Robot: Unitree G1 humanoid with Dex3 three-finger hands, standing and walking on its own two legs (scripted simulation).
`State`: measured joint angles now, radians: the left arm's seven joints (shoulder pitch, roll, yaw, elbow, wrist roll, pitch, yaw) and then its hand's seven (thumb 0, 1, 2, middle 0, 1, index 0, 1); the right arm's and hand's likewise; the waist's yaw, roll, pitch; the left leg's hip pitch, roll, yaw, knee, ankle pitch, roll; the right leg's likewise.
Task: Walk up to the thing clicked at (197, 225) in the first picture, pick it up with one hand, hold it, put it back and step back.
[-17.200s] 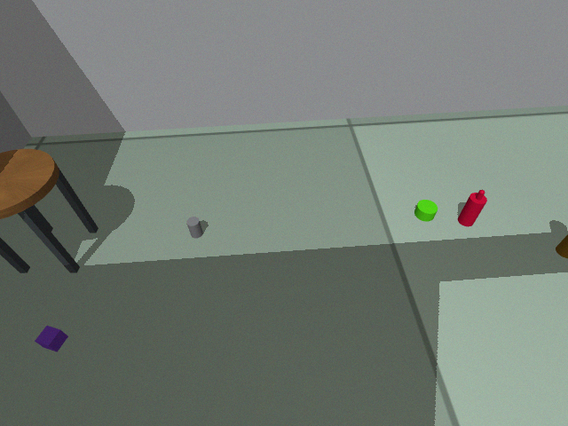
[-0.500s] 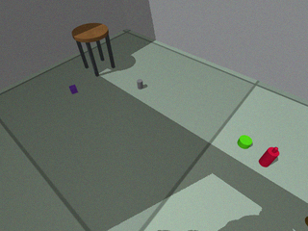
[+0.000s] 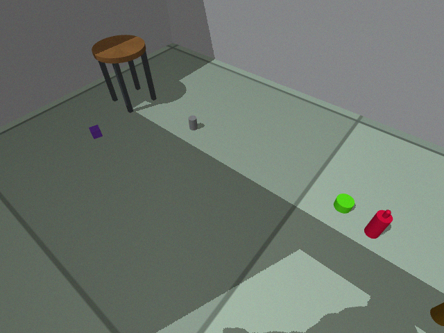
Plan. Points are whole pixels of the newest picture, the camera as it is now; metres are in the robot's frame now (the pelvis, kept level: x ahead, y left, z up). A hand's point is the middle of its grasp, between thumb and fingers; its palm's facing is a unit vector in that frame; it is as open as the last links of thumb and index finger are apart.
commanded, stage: stand
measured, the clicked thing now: (193, 123) +1.54 +0.23 -0.74
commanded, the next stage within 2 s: none
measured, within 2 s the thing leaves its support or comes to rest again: neither
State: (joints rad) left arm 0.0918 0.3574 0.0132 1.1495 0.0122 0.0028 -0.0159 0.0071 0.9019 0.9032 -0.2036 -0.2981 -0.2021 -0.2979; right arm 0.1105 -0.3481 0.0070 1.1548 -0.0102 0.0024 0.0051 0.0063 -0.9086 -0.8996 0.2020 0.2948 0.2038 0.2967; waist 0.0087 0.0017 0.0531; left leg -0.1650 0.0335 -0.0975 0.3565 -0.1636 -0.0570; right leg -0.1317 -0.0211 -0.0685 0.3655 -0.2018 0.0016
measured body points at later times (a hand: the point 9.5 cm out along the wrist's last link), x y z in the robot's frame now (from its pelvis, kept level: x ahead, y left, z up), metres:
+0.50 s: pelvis +0.01 +0.00 +0.00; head +0.02 +0.00 +0.45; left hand +0.09 +0.31 -0.13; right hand +0.11 -0.30 -0.13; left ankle +0.02 +0.16 -0.75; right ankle +0.00 -0.12 -0.75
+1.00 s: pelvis +0.01 +0.00 +0.00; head +0.02 +0.00 +0.45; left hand +0.07 +0.31 -0.13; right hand +0.08 -0.30 -0.13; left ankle +0.02 +0.16 -0.75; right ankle +0.00 -0.12 -0.75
